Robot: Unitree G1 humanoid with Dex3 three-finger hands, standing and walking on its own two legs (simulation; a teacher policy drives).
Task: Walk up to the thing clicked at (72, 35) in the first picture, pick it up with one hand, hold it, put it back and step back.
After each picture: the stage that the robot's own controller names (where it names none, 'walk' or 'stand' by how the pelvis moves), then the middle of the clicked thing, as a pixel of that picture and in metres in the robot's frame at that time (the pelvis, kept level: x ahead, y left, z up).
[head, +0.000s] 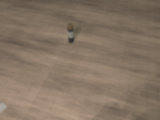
stand; (70, 33) +1.52 +0.08 -0.65
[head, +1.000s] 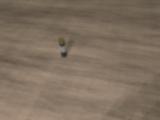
walk; (62, 47) +1.38 +0.26 -0.64
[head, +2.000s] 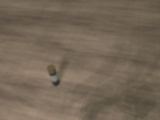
walk; (53, 76) +0.86 +0.32 -0.65
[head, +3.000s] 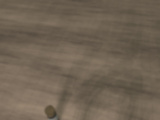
walk; (52, 116) +0.50 +0.26 -0.65
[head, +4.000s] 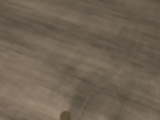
stand; out of the picture +0.42 +0.07 -0.63
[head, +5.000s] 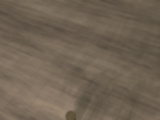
stand; out of the picture +0.43 +0.06 -0.65
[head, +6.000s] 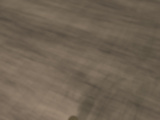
stand; out of the picture +0.43 +0.06 -0.66
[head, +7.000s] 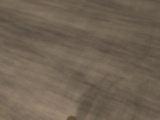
stand; out of the picture +0.42 +0.07 -0.66
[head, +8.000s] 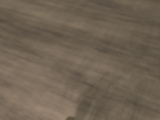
stand; out of the picture +0.42 +0.08 -0.66
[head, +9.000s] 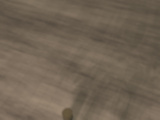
go down; (68, 118) +0.42 +0.09 -0.65
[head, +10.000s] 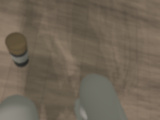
go down; (19, 52) +0.51 +0.11 -0.27
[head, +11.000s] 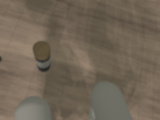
approach; (42, 58) +0.50 +0.08 -0.30
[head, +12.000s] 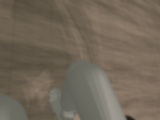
close in; out of the picture +0.52 +0.15 -0.19
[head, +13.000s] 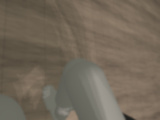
lift; out of the picture +0.51 +0.15 -0.19
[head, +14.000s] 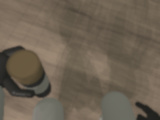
lift; (35, 79) +0.34 +0.15 -0.03
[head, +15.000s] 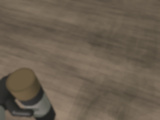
hold; (36, 101) +0.29 +0.15 +0.04
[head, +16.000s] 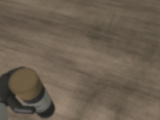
hold; (37, 97) +0.30 +0.14 +0.03
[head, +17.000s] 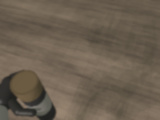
hold; (38, 100) +0.29 +0.14 +0.02
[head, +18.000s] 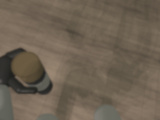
crouch; (37, 77) +0.37 +0.13 -0.04
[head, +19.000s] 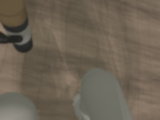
lower; (18, 29) +0.51 +0.08 -0.09
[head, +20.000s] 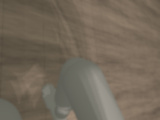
lower; out of the picture +0.49 +0.17 -0.19
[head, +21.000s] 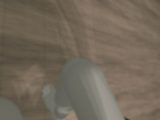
lower; out of the picture +0.48 +0.17 -0.20
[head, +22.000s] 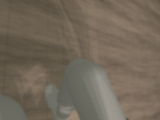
lower; out of the picture +0.48 +0.16 -0.20
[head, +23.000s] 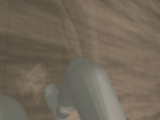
lower; out of the picture +0.48 +0.16 -0.20
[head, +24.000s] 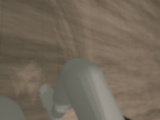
open; out of the picture +0.49 +0.16 -0.21
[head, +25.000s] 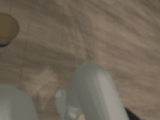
stand; out of the picture +0.47 +0.14 -0.20
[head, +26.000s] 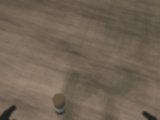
stand; (59, 105) +0.43 +0.08 -0.52
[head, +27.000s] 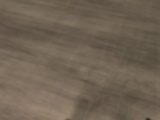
stand; out of the picture +0.40 +0.07 -0.59
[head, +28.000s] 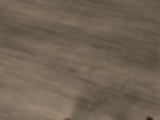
stand; out of the picture +0.40 +0.07 -0.59
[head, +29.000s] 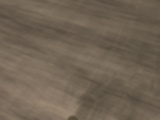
stand; out of the picture +0.41 +0.07 -0.64
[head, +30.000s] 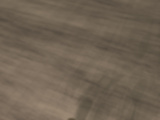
stand; out of the picture +0.40 +0.08 -0.66
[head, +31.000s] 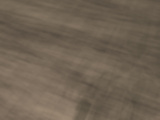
stand; out of the picture +0.39 +0.09 -0.66
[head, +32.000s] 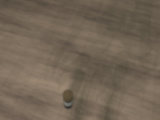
walk; (68, 100) +0.47 +0.06 -0.64
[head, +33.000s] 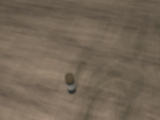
walk; (70, 84) +0.66 +0.12 -0.64
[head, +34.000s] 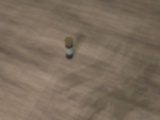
walk; (69, 48) +0.97 +0.09 -0.63
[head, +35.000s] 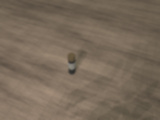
stand; (71, 64) +0.98 +0.07 -0.64
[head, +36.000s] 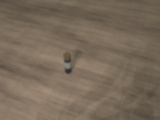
stand; (67, 63) +1.03 +0.10 -0.66
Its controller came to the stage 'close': yes
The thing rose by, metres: 0.67
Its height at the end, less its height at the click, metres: +0.00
